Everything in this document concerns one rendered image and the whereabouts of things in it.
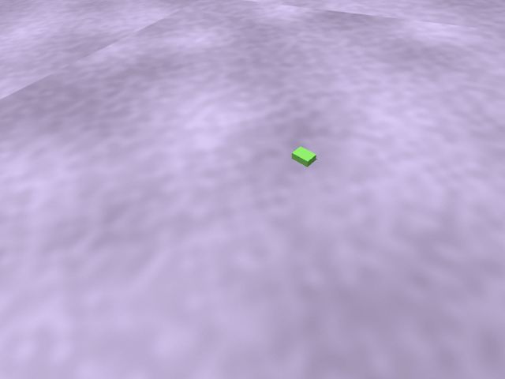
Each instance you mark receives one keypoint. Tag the small box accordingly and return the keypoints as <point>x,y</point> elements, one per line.
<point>303,156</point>

